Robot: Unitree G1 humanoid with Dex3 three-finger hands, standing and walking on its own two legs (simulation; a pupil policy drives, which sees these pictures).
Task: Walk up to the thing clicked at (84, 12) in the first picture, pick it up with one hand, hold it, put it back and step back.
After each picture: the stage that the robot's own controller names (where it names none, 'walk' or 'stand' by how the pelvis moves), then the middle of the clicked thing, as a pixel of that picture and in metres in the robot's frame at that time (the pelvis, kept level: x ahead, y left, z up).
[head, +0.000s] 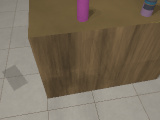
stand; out of the picture +0.85 +0.03 +0.06
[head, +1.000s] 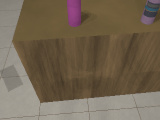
rise first; (73, 2) +0.76 +0.12 +0.08
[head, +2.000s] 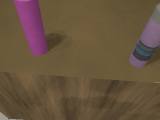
stand; (33, 27) +0.48 +0.24 +0.09
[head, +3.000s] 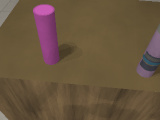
stand; (48, 38) +0.50 +0.18 +0.07
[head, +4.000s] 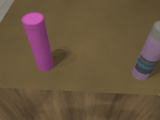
stand; (40, 45) +0.47 +0.19 +0.06
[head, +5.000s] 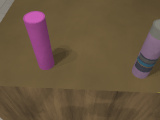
stand; (41, 44) +0.48 +0.19 +0.05
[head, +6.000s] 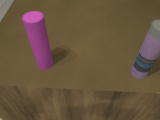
stand; (40, 44) +0.48 +0.20 +0.06
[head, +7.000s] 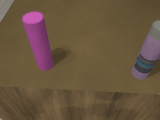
stand; (40, 44) +0.48 +0.20 +0.05
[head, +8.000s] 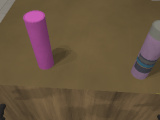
rise first; (41, 43) +0.48 +0.20 +0.06
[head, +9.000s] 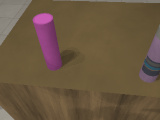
go down; (49, 45) +0.48 +0.20 +0.06
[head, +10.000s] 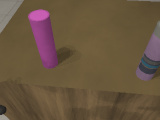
go down; (45, 42) +0.49 +0.19 +0.07
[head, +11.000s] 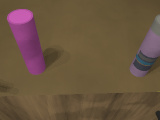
go down; (30, 46) +0.45 +0.18 +0.08
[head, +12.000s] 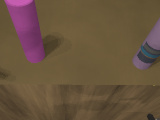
close in; (29, 32) +0.46 +0.18 +0.10
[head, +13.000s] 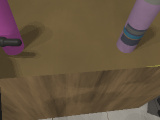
close; (1, 21) +0.49 +0.21 +0.12
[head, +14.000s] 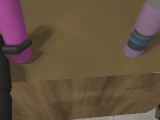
lift; (12, 26) +0.47 +0.20 +0.12
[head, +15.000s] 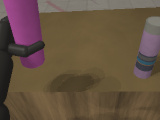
lift; (25, 24) +0.34 +0.16 +0.30
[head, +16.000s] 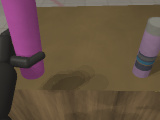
hold; (26, 36) +0.33 +0.17 +0.25
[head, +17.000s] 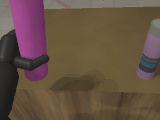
hold; (31, 38) +0.32 +0.15 +0.25
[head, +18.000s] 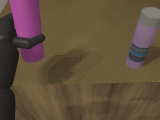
crouch; (27, 20) +0.41 +0.16 +0.24
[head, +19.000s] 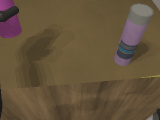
lower; out of the picture +0.50 +0.21 +0.25
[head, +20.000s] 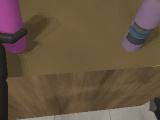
lower; (8, 14) +0.50 +0.20 +0.13
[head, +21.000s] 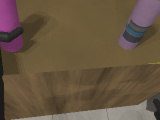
lower; (4, 13) +0.50 +0.20 +0.13
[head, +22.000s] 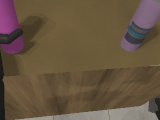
lower; (3, 15) +0.50 +0.21 +0.13
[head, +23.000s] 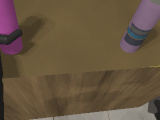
rest; (3, 15) +0.50 +0.21 +0.13
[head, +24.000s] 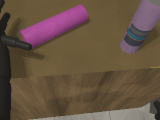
withdraw; (55, 25) +0.55 +0.06 +0.03
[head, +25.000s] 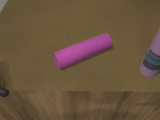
sink last; (83, 49) +0.51 +0.03 +0.01
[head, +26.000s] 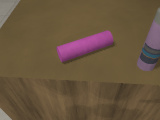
stand; (85, 45) +0.54 +0.04 +0.01
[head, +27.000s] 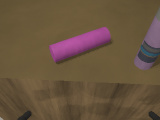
stand; (80, 43) +0.51 +0.04 +0.02
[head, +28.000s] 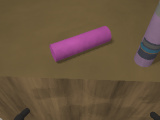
stand; (81, 42) +0.52 +0.04 +0.03
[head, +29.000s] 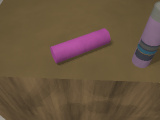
stand; (81, 45) +0.52 +0.04 +0.01
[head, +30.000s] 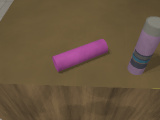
walk; (80, 54) +0.52 +0.04 -0.03
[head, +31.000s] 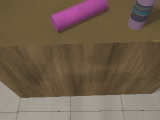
walk; (79, 12) +0.64 +0.04 -0.01
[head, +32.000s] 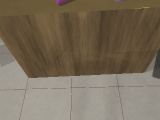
walk; out of the picture +0.91 +0.09 -0.02
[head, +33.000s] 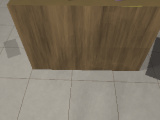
stand; out of the picture +1.10 +0.05 -0.02
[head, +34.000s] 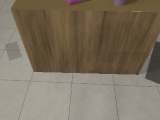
stand; out of the picture +1.11 +0.03 -0.03
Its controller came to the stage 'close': yes
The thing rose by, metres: 0.22
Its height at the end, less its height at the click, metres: -0.09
